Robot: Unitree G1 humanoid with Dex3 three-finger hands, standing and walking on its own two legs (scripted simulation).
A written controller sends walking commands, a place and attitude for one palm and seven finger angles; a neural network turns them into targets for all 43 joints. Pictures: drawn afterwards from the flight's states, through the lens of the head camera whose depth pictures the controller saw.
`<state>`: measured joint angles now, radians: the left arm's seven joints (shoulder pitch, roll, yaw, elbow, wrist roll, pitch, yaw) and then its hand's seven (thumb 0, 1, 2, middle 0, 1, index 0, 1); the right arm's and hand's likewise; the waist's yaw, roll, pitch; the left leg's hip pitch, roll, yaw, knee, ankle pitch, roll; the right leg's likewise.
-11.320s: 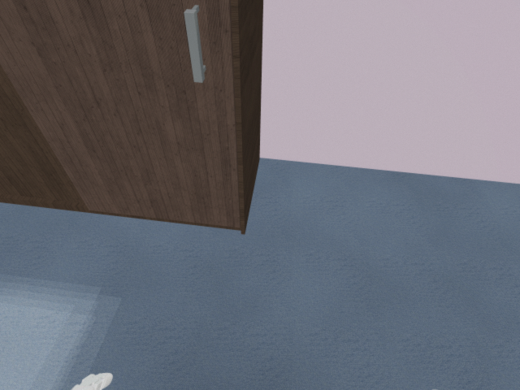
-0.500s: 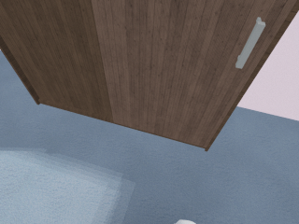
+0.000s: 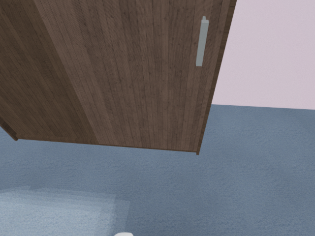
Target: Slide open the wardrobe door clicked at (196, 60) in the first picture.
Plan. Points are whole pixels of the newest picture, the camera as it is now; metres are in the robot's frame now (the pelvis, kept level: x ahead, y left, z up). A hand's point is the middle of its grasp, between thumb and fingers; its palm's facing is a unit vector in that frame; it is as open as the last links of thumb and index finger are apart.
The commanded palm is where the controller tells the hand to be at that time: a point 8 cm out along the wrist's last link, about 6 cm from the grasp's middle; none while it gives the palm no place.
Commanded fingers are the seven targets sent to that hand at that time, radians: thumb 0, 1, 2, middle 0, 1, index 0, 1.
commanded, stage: take the last steps up to it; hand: right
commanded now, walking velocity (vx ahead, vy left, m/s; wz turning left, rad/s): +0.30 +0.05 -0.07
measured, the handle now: (201, 41) +0.78 -0.13 +0.12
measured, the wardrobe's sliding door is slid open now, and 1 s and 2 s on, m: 0.00 0.00 0.00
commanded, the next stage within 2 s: come to a stop and stand still in 1.16 s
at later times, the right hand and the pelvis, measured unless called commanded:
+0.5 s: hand out of the picture -0.06 -0.08 -0.16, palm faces +0.18 +0.97 -0.18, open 7.4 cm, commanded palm none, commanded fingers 0.00 -0.90 -0.90 0.20 0.30 0.20 0.30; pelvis +0.03 +0.06 +0.00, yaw -4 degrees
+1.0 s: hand out of the picture +0.16 -0.19 -0.19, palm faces +0.14 +0.98 -0.17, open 7.4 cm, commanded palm none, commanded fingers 0.00 -0.90 -0.90 0.20 0.30 0.20 0.30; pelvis +0.18 -0.02 -0.01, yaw -2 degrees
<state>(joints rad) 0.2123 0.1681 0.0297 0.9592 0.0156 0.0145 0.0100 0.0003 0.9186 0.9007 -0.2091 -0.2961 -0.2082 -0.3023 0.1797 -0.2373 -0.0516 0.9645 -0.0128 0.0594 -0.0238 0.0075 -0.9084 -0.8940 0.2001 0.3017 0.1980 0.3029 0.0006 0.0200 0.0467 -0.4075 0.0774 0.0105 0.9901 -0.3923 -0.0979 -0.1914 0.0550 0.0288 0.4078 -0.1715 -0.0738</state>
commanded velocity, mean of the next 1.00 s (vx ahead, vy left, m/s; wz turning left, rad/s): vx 0.28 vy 0.03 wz -0.02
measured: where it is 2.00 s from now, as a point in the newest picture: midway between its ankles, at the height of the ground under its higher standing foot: outside the picture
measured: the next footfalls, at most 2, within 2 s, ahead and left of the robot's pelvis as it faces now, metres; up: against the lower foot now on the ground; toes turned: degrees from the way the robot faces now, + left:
left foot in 0.22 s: +0.02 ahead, +0.15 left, +0.00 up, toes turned +2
right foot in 0.78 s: +0.23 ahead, -0.11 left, +0.00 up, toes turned -13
